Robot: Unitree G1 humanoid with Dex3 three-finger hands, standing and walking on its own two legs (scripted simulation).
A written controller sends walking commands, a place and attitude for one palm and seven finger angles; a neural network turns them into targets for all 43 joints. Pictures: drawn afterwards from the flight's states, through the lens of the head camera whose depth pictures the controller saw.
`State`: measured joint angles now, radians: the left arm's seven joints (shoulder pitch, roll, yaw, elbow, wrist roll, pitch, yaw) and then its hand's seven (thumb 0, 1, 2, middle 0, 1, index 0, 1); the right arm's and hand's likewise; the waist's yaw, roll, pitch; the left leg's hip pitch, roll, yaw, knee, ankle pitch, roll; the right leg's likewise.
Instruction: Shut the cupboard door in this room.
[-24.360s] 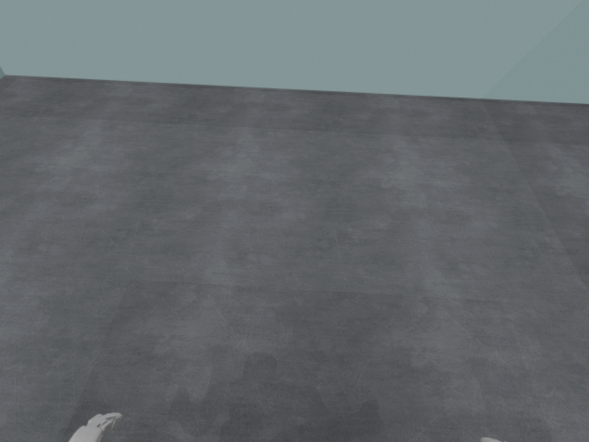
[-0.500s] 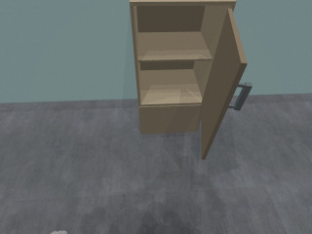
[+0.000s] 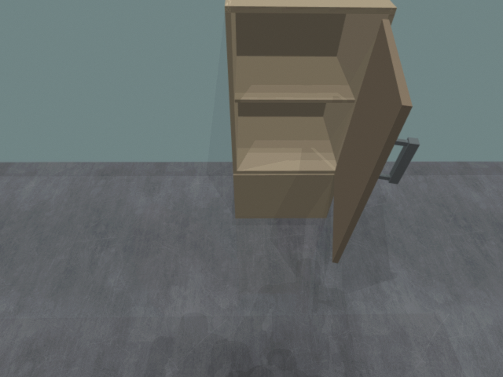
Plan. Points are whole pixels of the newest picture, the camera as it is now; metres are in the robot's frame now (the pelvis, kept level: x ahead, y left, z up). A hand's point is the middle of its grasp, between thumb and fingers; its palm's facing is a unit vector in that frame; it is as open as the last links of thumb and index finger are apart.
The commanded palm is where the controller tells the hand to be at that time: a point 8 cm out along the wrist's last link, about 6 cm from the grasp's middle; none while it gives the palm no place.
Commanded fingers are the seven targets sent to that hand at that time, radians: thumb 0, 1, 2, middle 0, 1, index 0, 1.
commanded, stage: stand and wait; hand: left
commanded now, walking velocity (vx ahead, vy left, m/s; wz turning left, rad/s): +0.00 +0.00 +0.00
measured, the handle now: (393, 160) +0.58 -0.28 +0.00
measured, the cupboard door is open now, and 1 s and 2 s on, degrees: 78 78 78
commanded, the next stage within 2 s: turn or walk to find it in 0.26 s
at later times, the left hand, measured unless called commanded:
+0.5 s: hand out of the picture +0.04 +0.19 -0.17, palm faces +0.04 -0.97 -0.23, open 7.4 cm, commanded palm none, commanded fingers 0.00 0.90 0.90 -0.20 -0.30 -0.20 -0.30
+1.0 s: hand out of the picture -0.04 +0.19 -0.18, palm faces +0.11 -0.97 -0.22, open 7.4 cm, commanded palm none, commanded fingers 0.00 0.90 0.90 -0.20 -0.30 -0.20 -0.30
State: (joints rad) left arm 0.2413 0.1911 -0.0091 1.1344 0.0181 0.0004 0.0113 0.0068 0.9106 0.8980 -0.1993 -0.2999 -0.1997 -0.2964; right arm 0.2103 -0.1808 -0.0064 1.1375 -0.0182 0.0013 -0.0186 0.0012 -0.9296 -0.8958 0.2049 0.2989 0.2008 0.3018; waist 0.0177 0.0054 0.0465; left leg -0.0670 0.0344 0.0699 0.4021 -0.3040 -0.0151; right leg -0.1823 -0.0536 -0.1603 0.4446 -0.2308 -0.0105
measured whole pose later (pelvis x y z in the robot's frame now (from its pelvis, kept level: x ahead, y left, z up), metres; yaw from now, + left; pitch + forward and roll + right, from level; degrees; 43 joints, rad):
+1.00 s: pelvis -0.03 +0.00 +0.00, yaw +4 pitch -1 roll +0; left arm 0.24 0.20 0.03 1.10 0.02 0.01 0.02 0.01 0.91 0.90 -0.20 -0.30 -0.20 -0.30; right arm 0.22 -0.17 -0.03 1.08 -0.02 0.00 -0.02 0.00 -0.91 -0.90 0.20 0.30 0.20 0.30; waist 0.02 -0.01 0.08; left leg -0.18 0.01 0.00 0.50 -0.30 -0.01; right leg -0.24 -0.09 -0.23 0.51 -0.23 -0.02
